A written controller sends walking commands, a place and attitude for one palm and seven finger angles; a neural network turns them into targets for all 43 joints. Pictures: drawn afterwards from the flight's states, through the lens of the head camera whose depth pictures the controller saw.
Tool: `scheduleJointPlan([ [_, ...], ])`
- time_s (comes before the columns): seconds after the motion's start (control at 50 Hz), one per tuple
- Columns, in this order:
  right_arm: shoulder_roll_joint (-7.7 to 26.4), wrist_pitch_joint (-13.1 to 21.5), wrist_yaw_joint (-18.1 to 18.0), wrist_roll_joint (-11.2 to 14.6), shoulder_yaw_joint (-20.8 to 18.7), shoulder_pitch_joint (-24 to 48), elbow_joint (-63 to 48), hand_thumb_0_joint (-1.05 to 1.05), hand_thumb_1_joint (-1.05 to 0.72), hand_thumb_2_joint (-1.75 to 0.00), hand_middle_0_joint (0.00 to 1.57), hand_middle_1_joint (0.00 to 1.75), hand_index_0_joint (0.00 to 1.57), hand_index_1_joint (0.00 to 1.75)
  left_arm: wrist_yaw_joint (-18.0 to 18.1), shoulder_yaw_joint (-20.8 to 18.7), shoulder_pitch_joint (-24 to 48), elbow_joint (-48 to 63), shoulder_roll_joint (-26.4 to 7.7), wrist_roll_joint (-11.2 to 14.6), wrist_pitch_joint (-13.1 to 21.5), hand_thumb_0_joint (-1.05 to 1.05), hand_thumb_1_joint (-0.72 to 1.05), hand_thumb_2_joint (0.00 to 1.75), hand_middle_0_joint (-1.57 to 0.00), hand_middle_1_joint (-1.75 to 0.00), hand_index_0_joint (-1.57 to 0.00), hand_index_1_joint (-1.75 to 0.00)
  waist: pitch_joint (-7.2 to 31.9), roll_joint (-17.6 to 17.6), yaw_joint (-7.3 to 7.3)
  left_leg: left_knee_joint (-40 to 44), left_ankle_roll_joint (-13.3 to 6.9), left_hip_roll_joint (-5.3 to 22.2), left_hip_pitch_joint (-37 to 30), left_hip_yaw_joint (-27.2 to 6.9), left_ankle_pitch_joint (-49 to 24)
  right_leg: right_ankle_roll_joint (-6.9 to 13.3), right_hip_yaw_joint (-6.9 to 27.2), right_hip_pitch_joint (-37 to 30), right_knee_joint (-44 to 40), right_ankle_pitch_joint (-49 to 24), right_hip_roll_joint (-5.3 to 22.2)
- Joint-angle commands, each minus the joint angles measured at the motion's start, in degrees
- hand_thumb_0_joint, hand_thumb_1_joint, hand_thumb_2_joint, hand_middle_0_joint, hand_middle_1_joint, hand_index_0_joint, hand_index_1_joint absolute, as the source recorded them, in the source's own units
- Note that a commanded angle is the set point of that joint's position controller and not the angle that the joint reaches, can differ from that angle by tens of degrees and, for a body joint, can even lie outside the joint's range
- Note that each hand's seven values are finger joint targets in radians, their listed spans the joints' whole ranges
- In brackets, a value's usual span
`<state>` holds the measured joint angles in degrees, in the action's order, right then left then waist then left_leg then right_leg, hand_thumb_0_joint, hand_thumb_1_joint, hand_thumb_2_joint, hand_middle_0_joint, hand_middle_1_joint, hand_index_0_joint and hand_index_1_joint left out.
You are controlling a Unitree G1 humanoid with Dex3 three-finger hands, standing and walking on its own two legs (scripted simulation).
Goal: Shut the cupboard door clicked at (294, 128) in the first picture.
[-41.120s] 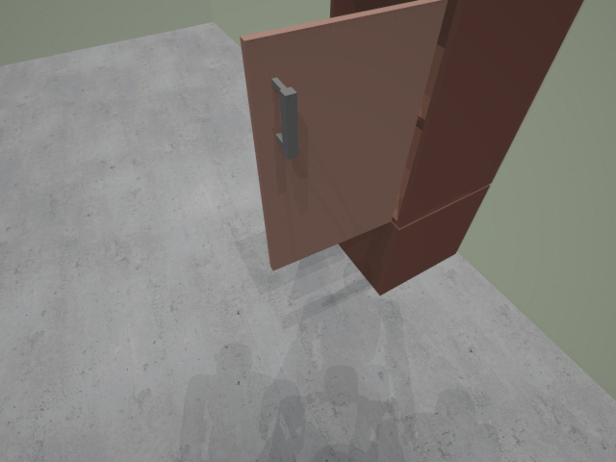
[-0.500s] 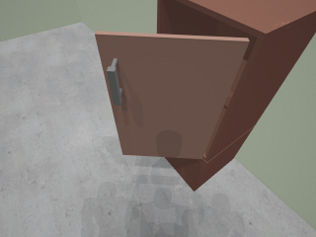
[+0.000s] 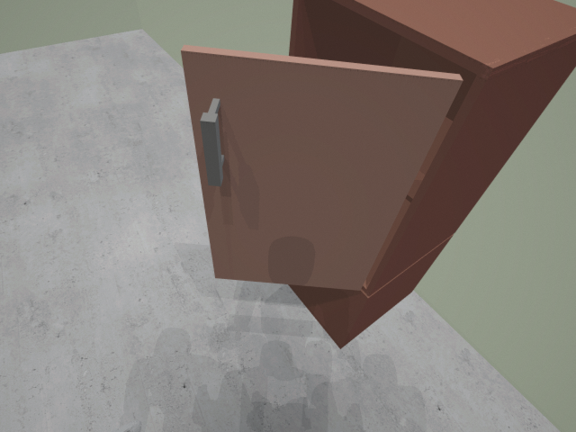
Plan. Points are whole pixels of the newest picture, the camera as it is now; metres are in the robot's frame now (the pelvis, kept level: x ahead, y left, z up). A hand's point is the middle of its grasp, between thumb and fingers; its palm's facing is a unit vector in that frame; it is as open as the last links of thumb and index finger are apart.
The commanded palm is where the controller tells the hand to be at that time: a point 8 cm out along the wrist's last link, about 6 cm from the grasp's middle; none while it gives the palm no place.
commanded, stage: raise the hand and make a fist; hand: left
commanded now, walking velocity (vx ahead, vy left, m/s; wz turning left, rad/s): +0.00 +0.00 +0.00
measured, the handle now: (215, 143) +0.49 +0.15 +0.13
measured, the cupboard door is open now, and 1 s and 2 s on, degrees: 50 50 50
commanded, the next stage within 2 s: bring the fist close to the handle in 1.84 s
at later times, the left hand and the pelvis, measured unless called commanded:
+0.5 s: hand (142, 404) +0.15 +0.18 +0.02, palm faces +0.17 -0.99 -0.03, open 5.4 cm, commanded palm +0.13 +0.23 +0.01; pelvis -0.01 -0.01 -0.08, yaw +3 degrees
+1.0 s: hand (167, 330) +0.22 +0.17 +0.06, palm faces -0.05 -1.00 -0.04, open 3.3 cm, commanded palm +0.19 +0.24 +0.08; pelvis +0.04 +0.00 -0.04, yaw +1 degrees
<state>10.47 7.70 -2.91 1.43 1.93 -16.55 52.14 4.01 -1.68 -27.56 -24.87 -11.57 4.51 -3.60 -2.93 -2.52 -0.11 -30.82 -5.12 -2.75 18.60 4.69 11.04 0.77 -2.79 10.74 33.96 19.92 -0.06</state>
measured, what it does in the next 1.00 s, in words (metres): stands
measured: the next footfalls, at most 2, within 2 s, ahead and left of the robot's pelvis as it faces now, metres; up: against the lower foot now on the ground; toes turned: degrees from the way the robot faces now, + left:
none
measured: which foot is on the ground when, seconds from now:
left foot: down 0.00-1.00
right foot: down 0.00-1.00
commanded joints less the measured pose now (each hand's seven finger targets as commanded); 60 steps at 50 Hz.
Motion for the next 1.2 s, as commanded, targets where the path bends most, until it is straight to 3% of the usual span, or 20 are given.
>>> scheduleJointPlan([
  [0.0,11.32,12.36,1.0,1.71,-3.02,2.31,-13.89,0.0,-0.9,-0.9,0.2,0.3,0.2,0.3,2.5,6.84,6.02,41.15,3.43,4.93,8.37,0.0,0.9,0.9,-0.27,-0.38,-0.27,-0.38,9.09,13.45,3.2,14.09,9.34,9.11,-10.37,-19.03,13.35,1.08,-0.69,19.12,8.74,2.91,-0.63],
  [0.06,10.97,13.34,2.16,1.08,-4.35,5.83,-17.8,0.0,-0.9,-0.9,0.2,0.3,0.2,0.3,-1.51,1.03,-5.88,23.26,2.29,4.85,16.1,0.0,0.9,0.9,-0.33,-0.44,-0.33,-0.44,-1.46,-2.95,1.44,1.57,6.93,3.61,6.07,-12.83,18.61,1.36,-2.45,23.9,0.14,7.16,-0.97],
  [0.08,10.54,12.88,2.64,0.67,-4.56,6.09,-19.23,0.0,-0.9,-0.9,0.2,0.3,0.2,0.3,-4.34,0.24,-9.35,18.36,3.12,6.08,20.1,0.0,0.9,0.9,-0.35,-0.46,-0.35,-0.46,-0.83,-11.69,0.98,-4.13,6.24,2.63,10.65,-10.51,16.18,1.15,-2.22,26.33,0.23,12.41,-0.63],
  [0.1,10.94,12.09,2.87,-0.19,-5.2,7.38,-20.63,0.0,-0.9,-0.9,0.2,0.3,0.2,0.3,-8.25,-2.7,-13.81,17.42,2.06,7.85,24.51,0.0,0.9,0.9,-0.36,-0.48,-0.36,-0.48,3.06,-15.38,-1.13,-9.54,6.04,1.79,14.93,-7.62,13.23,1.25,-0.31,26.06,1.63,15.02,-0.16],
  [0.14,12.01,10.26,2.97,-0.65,-6.06,10.78,-24.0,0.0,-0.9,-0.9,0.2,0.3,0.2,0.3,-17.19,-6.82,-11.65,16.55,-3.05,11.0,31.79,0.0,0.9,0.9,-0.4,-0.52,-0.4,-0.52,4.19,-18.86,-1.57,-16.64,6.36,0.73,23.84,-5.28,15.26,1.25,4.91,26.68,3.85,20.14,1.8],
  [0.18,12.56,8.55,2.98,0.96,-6.27,13.47,-29.67,0.0,-0.9,-0.9,0.2,0.3,0.2,0.3,-20.98,-7.73,-12.93,17.2,-4.81,11.09,30.86,0.0,0.9,0.9,-0.44,-0.56,-0.44,-0.56,2.4,-14.47,-3.41,-17.45,5.71,-0.08,27.33,-4.33,18.76,1.62,9.13,26.21,3.93,28.66,2.28],
  [0.24,11.76,7.31,2.34,1.85,-5.5,14.01,-35.02,0.0,-0.9,-0.9,0.2,0.3,0.2,0.3,-20.27,-10.58,-8.04,31.66,-8.03,12.55,28.06,0.0,0.9,0.9,-0.49,-0.62,-0.49,-0.62,7.24,1.4,-4.87,-16.65,4.51,-0.57,25.92,-4.79,23.61,1.86,9.49,26.93,6.94,30.59,1.44],
  [0.32,10.0,9.11,1.88,0.36,-4.58,9.77,-35.35,0.0,-0.9,-0.9,0.2,0.3,0.2,0.3,-12.89,-8.66,2.75,57.09,-8.4,11.91,34.49,0.0,0.9,0.9,-0.57,-0.7,-0.57,-0.7,16.68,14.67,-1.95,-15.16,3.81,2.03,18.17,-11.75,26.33,2.84,5.27,32.6,15.4,17.09,-1.63],
  [0.38,11.28,11.11,1.51,0.16,-4.27,8.05,-31.36,0.0,-0.9,-0.9,0.2,0.3,0.2,0.3,-10.7,-3.19,6.18,62.4,-6.8,10.61,40.26,0.0,0.9,0.9,-0.62,-0.76,-0.62,-0.76,16.0,16.29,1.27,-17.27,4.13,3.36,16.65,-14.87,25.4,2.76,3.87,38.92,19.61,12.51,-2.74],
  [0.42,11.43,12.41,1.24,0.46,-3.94,7.27,-29.68,0.0,-0.9,-0.9,0.2,0.3,0.2,0.3,-12.66,0.24,5.36,58.45,-4.67,10.67,41.33,0.0,0.9,0.9,-0.66,-0.8,-0.66,-0.8,13.75,12.29,3.64,-19.39,3.27,3.34,17.57,-15.26,23.12,2.26,3.41,39.39,18.36,11.34,-2.77],
  [0.48,11.86,11.9,0.37,1.36,-3.93,5.85,-29.67,0.0,-0.9,-0.9,0.2,0.3,0.2,0.3,-16.83,0.4,-0.06,48.46,-5.59,9.69,34.57,0.0,0.9,0.9,-0.71,-0.86,-0.71,-0.86,12.27,4.67,3.94,-19.7,2.24,3.3,21.23,-15.01,22.76,1.4,3.86,35.85,14.42,11.9,-2.57],
  [0.54,11.35,9.15,-0.47,3.1,-4.32,7.08,-32.94,0.0,-0.9,-0.9,0.2,0.3,0.2,0.3,-19.85,-3.48,-7.27,42.91,-8.38,9.65,21.11,0.0,0.9,0.9,-0.77,-0.92,-0.77,-0.92,14.32,-1.43,-0.03,-16.29,2.1,2.7,20.78,-12.65,19.39,0.65,5.56,27.45,8.85,13.04,-1.44],
  [0.6,9.24,6.66,-1.01,3.07,-3.74,9.17,-35.19,0.0,-0.9,-0.9,0.2,0.3,0.2,0.3,-18.61,-12.01,-8.5,49.74,-11.96,12.5,12.55,0.0,0.9,0.9,-0.82,-0.98,-0.82,-0.98,21.61,0.96,-4.54,-15.32,2.57,1.78,15.58,-10.39,7.98,0.65,4.53,17.52,9.44,2.39,-0.8],
  [0.66,7.55,5.87,-1.27,1.74,-2.93,8.6,-33.96,0.0,-0.9,-0.9,0.2,0.3,0.2,0.3,-13.76,-17.9,-6.79,55.69,-11.96,15.79,14.38,0.0,0.9,0.9,-0.88,-1.04,-0.88,-1.04,22.33,1.81,-5.7,-15.5,3.4,1.94,12.51,-10.04,-2.56,0.82,2.15,13.44,11.67,-12.5,-1.76],
  [0.74,7.93,7.78,0.4,1.08,-3.28,4.84,-31.67,0.0,-0.9,-0.9,0.2,0.3,0.2,0.3,-13.59,-11.28,-7.1,57.9,-6.69,15.26,23.13,0.0,0.9,0.9,-0.95,-1.12,-0.95,-1.12,19.8,7.27,-2.59,-16.06,4.83,2.73,7.11,-9.88,-12.9,0.46,0.9,19.69,13.41,-19.67,-2.16],
  [0.8,9.87,9.17,0.87,1.16,-3.65,3.65,-30.39,0.0,-0.9,-0.9,0.2,0.3,0.2,0.3,-17.4,-5.92,-4.67,54.55,-4.94,14.24,25.58,0.0,0.9,0.9,-1.01,-1.18,-1.01,-1.18,16.92,5.8,0.51,-16.95,4.27,3.06,6.79,-10.52,-12.08,-0.2,1.2,22.78,12.64,-17.41,-1.92],
  [0.88,11.11,9.58,0.15,2.02,-4.25,3.99,-31.34,0.0,-0.9,-0.9,0.2,0.3,0.2,0.3,-20.47,-6.76,-4.39,53.37,-8.17,13.34,21.38,0.0,0.9,0.9,-1.08,-1.26,-1.08,-1.26,18.76,2.65,0.19,-14.65,3.3,2.94,6.95,-10.81,-6.45,-0.07,1.57,19.55,9.55,-13.19,-1.53],
  [0.96,10.39,8.02,-0.78,1.95,-3.88,5.55,-31.98,0.0,-0.9,-0.9,0.2,0.3,0.2,0.3,-16.89,-16.21,-1.5,57.37,-15.24,13.6,18.17,0.0,0.9,0.9,-1.15,-1.34,-1.15,-1.34,21.04,4.2,-3.08,-11.27,3.54,2.69,4.9,-10.59,-5.29,1.0,1.25,14.36,8.43,-12.26,-1.53],
  [1.08,9.99,7.96,-0.64,2.24,-2.01,6.76,-31.3,0.0,-0.9,-0.9,0.2,0.3,0.2,0.3,-14.05,-11.76,5.66,57.34,-9.35,15.37,17.38,0.0,0.9,0.9,-1.26,-1.46,-1.26,-1.46,13.63,7.81,-1.53,-7.09,4.11,3.71,1.85,-11.35,-1.55,1.37,-0.06,15.88,5.2,-8.5,-2.07],
  [1.18,11.16,8.44,-0.94,2.89,-1.4,6.83,-30.48,0.0,-0.9,-0.9,0.2,0.3,0.2,0.3,-16.88,-7.15,9.58,51.76,-9.07,13.25,10.06,0.0,0.9,0.9,-1.3,-1.5,-1.3,-1.5,8.76,5.54,-0.45,-3.21,2.92,4.04,2.18,-12.49,5.65,0.96,0.81,14.51,0.51,-3.98,-1.49],
])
